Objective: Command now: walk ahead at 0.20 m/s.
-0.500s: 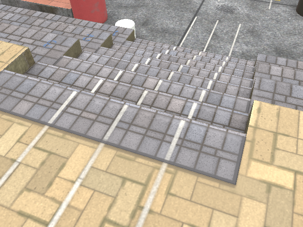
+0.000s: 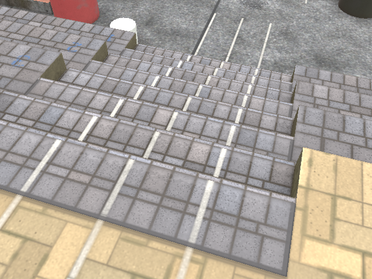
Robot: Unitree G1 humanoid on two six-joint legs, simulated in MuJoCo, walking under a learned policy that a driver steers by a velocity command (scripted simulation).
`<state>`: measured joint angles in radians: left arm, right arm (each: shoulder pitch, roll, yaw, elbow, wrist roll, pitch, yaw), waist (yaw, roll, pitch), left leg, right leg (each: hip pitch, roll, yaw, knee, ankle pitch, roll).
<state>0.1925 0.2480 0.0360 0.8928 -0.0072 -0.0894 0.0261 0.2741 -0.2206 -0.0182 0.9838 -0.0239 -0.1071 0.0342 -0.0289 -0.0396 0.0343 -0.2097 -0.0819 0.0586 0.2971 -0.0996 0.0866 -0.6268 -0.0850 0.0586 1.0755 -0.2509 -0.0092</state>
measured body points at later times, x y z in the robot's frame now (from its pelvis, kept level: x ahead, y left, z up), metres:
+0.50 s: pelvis +0.12 -0.02 +0.00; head +0.13 -0.01 +0.45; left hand +0.16 +0.25 -0.14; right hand +0.20 -0.29 -0.13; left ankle +0.12 +0.10 -0.72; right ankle +0.16 -0.14 -0.74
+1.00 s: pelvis +0.31 +0.00 -0.01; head +0.34 +0.01 +0.44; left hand +0.54 +0.21 -0.11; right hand +0.19 -0.24 -0.14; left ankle +0.15 +0.11 -0.74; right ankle +0.49 -0.14 -0.71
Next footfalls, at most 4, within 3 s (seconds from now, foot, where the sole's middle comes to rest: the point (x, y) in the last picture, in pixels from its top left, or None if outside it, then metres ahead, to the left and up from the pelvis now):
0.20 right None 0.20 -0.14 -0.78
0.58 left None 0.19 0.11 -0.78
1.08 right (222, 263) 0.54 -0.13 -0.78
1.62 left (155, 194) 0.83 0.12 -0.78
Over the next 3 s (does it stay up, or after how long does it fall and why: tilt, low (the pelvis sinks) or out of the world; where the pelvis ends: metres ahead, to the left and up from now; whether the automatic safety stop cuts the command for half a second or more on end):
stays up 1.39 0.05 -0.33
